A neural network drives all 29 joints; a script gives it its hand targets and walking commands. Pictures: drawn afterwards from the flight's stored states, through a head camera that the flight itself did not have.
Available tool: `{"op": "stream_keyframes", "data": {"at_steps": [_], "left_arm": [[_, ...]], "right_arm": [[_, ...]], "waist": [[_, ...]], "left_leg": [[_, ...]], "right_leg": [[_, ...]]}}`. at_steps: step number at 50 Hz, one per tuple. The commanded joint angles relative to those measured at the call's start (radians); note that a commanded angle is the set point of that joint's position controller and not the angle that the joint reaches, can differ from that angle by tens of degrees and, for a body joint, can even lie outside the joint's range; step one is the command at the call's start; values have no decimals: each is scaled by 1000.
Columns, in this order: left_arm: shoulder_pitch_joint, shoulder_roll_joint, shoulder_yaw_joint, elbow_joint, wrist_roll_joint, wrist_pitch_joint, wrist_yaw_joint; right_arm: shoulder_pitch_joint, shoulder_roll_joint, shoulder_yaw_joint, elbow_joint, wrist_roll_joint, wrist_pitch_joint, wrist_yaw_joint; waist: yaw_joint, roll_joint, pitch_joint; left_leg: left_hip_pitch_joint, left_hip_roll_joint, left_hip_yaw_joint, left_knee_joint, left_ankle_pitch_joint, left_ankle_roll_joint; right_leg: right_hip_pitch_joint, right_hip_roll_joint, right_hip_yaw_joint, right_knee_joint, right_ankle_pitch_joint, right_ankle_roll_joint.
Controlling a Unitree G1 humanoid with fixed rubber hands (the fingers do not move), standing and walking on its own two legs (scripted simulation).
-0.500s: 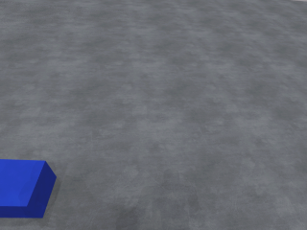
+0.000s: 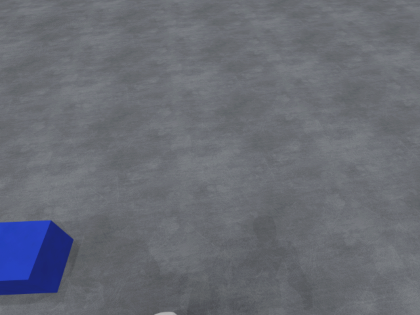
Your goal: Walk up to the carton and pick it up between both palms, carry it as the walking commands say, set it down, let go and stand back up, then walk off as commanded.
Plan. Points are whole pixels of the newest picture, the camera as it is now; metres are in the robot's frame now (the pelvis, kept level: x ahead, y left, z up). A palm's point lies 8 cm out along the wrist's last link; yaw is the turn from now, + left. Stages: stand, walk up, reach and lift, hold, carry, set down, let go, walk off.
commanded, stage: walk off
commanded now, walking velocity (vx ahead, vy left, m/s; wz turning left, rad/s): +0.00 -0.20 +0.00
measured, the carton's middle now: (22, 258) +0.47 +0.84 -0.66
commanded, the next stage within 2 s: stand in 0.16 s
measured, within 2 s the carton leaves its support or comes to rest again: neither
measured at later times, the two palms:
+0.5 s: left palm out of the picture +0.02 +0.16 -0.14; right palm out of the picture +0.04 -0.33 -0.13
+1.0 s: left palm out of the picture +0.00 +0.10 -0.14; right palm out of the picture -0.01 -0.36 -0.14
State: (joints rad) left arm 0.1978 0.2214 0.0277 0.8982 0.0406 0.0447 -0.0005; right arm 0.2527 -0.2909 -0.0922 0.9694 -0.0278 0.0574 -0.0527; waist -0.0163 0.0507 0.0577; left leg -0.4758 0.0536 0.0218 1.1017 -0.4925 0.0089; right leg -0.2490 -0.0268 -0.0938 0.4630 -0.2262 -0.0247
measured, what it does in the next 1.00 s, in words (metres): steps to the right: left foot, then right foot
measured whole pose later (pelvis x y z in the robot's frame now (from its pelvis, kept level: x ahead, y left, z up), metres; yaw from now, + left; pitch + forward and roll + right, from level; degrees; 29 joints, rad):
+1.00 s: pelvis +0.00 -0.13 +0.00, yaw +0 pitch -1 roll +0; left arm 0.30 0.17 0.02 1.08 0.01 -0.02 0.03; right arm 0.29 -0.18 -0.02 1.13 -0.02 0.01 -0.03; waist 0.00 0.01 0.03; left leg -0.11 0.13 0.11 0.35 -0.20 -0.09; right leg -0.13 0.00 -0.05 0.38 -0.23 -0.02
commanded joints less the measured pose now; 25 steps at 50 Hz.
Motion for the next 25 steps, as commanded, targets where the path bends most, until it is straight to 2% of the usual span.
{"op": "stream_keyframes", "data": {"at_steps": [1,4,5,7,9,10,11,12,13,14,15,17,18,20,21,22,23,24,25], "left_arm": [[-1,112,13,-44,-3,-10,18],[58,112,8,-11,1,-6,29],[67,113,7,-3,1,-4,30],[75,116,7,10,-2,1,29],[67,125,9,24,-14,3,30],[82,122,8,33,-25,-1,35],[116,71,-2,30,-35,-10,37],[98,83,10,12,-42,-7,38],[35,137,25,15,-15,3,33],[43,113,27,25,-21,6,24],[80,83,23,50,-24,6,19],[131,51,23,88,-21,4,11],[131,39,19,95,-22,4,13],[81,26,13,83,-23,6,18],[65,27,12,75,-24,6,21],[70,32,13,74,-25,4,24],[94,34,12,81,-25,-2,27],[121,47,13,91,-20,-13,32],[145,81,19,93,-8,-27,36]], "right_arm": [[68,-42,-4,-22,-5,-5,-1],[2,3,20,-49,8,-4,-9],[1,10,26,-51,13,-6,-13],[27,18,35,-43,20,-13,-20],[78,34,43,-22,18,-23,-22],[108,21,44,-17,10,-33,-20],[139,-41,37,-22,-7,-45,-17],[64,-148,13,-40,-9,-37,-12],[60,-87,24,-35,-15,-41,-9],[12,-42,39,-41,-8,-51,-7],[-56,-26,46,-56,-5,-58,-3],[-99,-4,57,-56,3,-75,-2],[-87,-1,59,-48,3,-79,1],[-20,-24,52,-17,2,-80,6],[5,-45,44,-1,1,-76,9],[15,-62,37,9,0,-71,12],[13,-73,31,14,1,-66,15],[19,-73,27,18,4,-62,19],[27,-55,26,16,4,-63,24]], "waist": [[2,-222,-75],[35,-220,-48],[36,-218,-48],[25,-192,-57],[-14,-128,-70],[-39,-71,-69],[-43,98,-93],[-25,290,27],[-47,162,29],[-17,95,13],[18,54,16],[41,73,4],[32,79,-7],[-15,104,-24],[-28,119,-29],[-25,122,-34],[-11,113,-40],[-2,94,-47],[3,53,-70]], "left_leg": [[-14,1,60,2,22,-11],[42,0,78,-197,-17,6],[69,-7,83,-254,-20,13],[127,-13,86,-372,13,26],[272,-15,91,-585,165,37],[405,28,43,-760,313,35],[539,243,-205,-879,236,57],[347,467,-388,-919,422,209],[264,452,-351,-908,487,263],[232,388,-261,-909,459,249],[219,324,-178,-913,411,200],[276,222,-54,-881,482,130],[304,191,-14,-854,508,111],[346,179,1,-807,550,116],[356,179,-5,-783,567,121],[352,178,-7,-758,581,115],[332,173,-2,-738,578,93],[297,158,3,-723,523,61],[232,141,9,-703,435,30]], "right_leg": [[67,-183,144,-153,296,-147],[69,-202,192,-145,255,-181],[71,-207,211,-144,268,-189],[75,-219,245,-137,316,-198],[23,-202,232,-110,284,-167],[-69,-186,221,-103,194,-113],[-194,-121,166,33,12,-34],[-259,22,14,202,-251,23],[-192,-6,105,409,-266,36],[-164,9,143,481,-225,45],[-148,1,171,486,-180,54],[-130,1,139,392,-119,81],[-103,0,102,302,-112,94],[-66,15,48,175,-127,104],[-54,22,31,132,-134,104],[-26,24,19,68,-87,101],[31,15,12,-38,28,97],[104,-4,15,-126,113,97],[198,-65,62,-137,184,96]]}}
